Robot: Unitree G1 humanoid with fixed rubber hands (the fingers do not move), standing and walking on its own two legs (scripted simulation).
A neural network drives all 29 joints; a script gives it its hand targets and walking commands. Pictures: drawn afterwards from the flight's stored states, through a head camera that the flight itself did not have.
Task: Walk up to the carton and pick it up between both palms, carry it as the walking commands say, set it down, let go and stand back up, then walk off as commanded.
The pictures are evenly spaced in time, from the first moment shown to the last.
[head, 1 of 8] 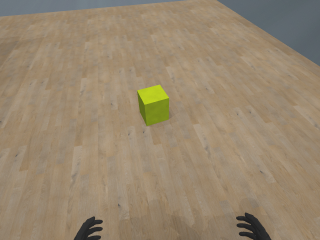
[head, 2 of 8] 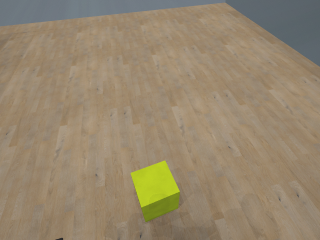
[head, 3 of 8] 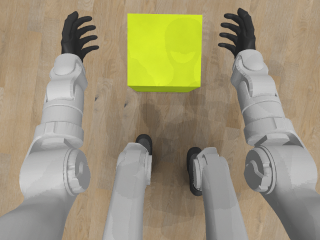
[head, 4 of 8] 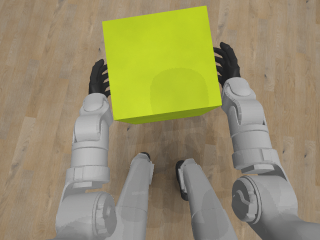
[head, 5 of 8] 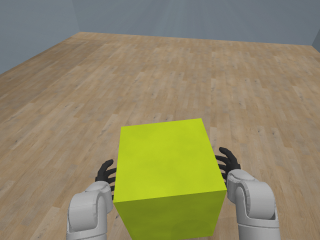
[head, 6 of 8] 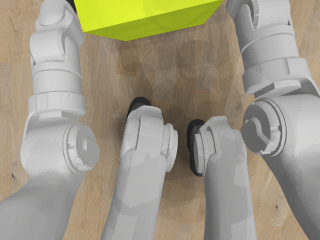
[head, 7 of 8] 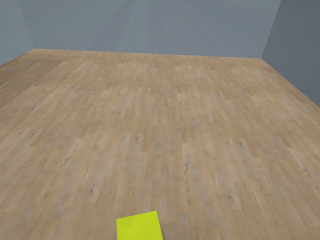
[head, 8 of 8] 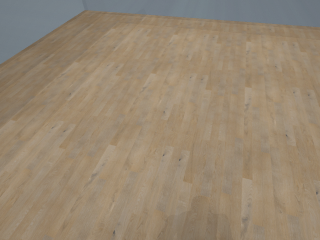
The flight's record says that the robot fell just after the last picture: no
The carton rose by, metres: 0.67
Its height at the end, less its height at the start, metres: +0.00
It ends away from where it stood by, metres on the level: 0.13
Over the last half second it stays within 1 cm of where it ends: yes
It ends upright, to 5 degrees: yes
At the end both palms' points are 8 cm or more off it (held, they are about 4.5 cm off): yes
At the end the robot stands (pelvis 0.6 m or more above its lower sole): yes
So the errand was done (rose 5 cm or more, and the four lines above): yes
